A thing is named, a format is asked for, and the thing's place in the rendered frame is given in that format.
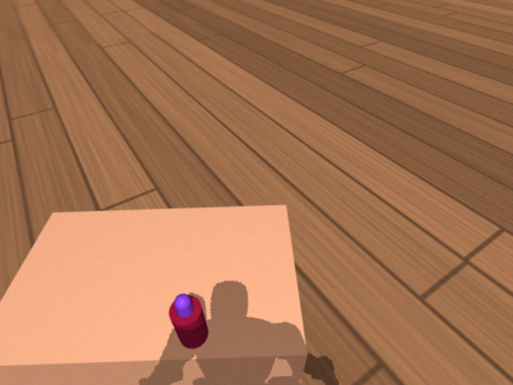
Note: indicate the bottle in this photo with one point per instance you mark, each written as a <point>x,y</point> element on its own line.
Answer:
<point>188,319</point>

